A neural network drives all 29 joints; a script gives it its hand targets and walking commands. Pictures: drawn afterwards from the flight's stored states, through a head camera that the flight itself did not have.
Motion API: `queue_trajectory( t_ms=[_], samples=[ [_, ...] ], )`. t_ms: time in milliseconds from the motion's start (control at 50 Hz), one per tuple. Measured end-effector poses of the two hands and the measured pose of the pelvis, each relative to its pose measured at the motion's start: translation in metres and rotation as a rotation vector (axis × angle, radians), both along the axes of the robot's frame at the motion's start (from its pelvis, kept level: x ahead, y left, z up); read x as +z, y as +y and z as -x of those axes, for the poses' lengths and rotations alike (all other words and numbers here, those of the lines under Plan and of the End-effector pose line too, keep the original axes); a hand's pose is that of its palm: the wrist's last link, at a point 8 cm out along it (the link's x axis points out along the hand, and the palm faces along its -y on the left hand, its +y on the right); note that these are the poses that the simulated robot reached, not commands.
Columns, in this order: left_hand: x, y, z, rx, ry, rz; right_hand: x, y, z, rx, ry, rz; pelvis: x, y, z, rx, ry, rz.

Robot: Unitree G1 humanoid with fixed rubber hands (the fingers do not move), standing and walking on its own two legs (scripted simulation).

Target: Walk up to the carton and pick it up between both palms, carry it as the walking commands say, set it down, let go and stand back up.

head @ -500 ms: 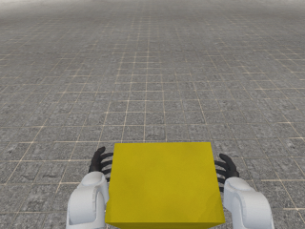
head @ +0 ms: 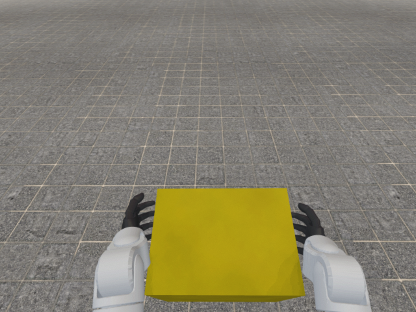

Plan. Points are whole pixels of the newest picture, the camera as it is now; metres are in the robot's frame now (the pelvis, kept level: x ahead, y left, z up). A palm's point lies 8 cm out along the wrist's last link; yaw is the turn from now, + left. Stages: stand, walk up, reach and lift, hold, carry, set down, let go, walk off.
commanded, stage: carry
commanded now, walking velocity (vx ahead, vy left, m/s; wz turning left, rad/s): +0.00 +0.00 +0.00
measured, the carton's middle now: (221, 250) +0.28 +0.00 -0.02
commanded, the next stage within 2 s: hold in 0.22 s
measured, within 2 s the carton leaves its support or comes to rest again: neither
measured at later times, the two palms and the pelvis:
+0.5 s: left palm (149, 246) +0.27 +0.14 +0.03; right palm (324, 258) +0.24 -0.18 +0.03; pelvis +0.01 +0.00 +0.01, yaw -3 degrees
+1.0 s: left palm (143, 233) +0.29 +0.16 +0.04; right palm (312, 245) +0.27 -0.17 +0.02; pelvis +0.01 -0.01 +0.01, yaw -4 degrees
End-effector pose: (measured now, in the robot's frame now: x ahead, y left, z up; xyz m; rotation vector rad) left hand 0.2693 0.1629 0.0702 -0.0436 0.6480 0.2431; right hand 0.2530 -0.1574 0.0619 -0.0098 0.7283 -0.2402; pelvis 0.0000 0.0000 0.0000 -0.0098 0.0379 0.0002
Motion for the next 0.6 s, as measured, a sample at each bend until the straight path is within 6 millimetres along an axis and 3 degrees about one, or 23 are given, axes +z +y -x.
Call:
queue_trajectory(
  t_ms=[240,320,380,460,600],
  samples=[
    [-0.003,-0.001,-0.003,-0.009,-0.003,-0.005,-0.002,-0.002,-0.003,0.006,-0.006,0.008,0.000,-0.001,-0.005,0.001,-0.001,0.000],
    [-0.038,-0.007,-0.011,-0.053,0.058,0.004,-0.029,-0.009,-0.013,0.026,0.045,0.067,0.002,-0.003,-0.003,-0.016,-0.074,-0.009],
    [-0.054,-0.017,-0.005,-0.076,0.067,0.011,-0.039,-0.018,-0.001,-0.001,0.052,0.092,0.004,-0.003,-0.008,-0.025,-0.075,-0.009],
    [-0.050,-0.023,-0.001,-0.107,0.029,-0.002,-0.035,-0.024,0.012,-0.012,0.012,0.079,0.006,-0.003,-0.009,-0.049,-0.082,-0.007],
    [-0.030,-0.016,-0.006,-0.086,-0.025,-0.009,-0.025,-0.020,0.002,0.026,-0.038,0.056,0.007,-0.005,-0.002,-0.041,-0.123,-0.010]
  ],
)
